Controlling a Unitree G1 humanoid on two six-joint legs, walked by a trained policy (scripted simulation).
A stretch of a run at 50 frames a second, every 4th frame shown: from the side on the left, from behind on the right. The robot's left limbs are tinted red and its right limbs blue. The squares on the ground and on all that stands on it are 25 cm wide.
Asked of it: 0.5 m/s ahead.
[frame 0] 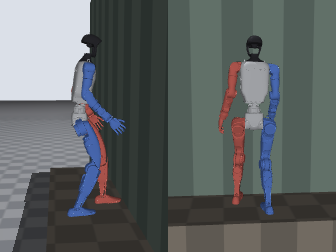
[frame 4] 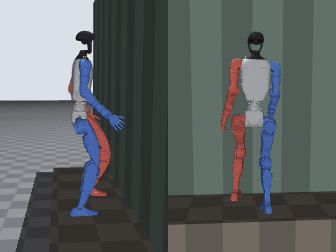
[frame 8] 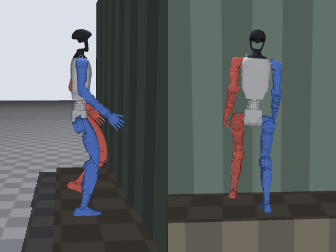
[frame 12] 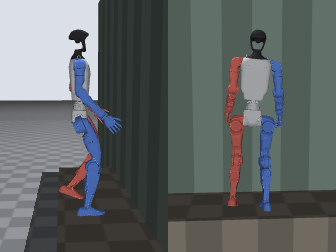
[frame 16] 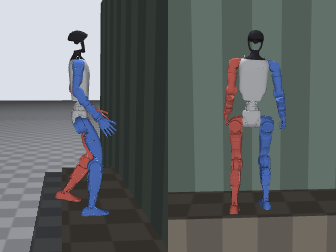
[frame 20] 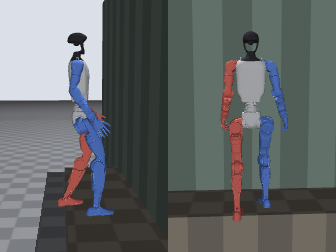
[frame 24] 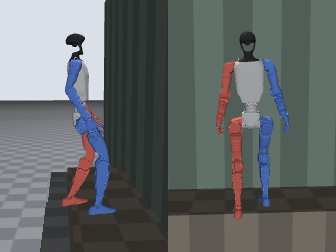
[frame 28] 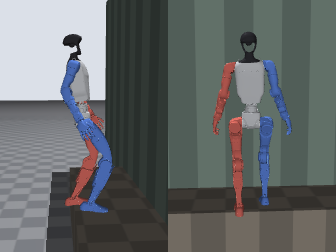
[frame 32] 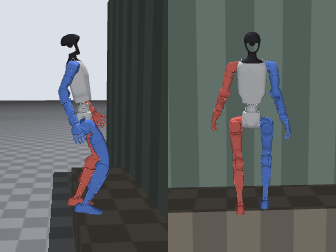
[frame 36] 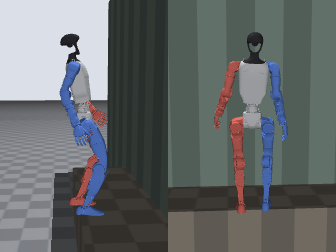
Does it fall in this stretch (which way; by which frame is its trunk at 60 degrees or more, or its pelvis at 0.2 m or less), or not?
no
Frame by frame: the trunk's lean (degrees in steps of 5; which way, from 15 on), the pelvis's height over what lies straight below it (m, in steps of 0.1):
0: 10, 0.8
4: 5, 0.8
8: 5, 0.8
12: 5, 0.8
16: 5, 0.8
20: 5, 0.8
24: 5, 0.8
28: 10, 0.8
32: 15 backward, 0.8
36: 15 backward, 0.8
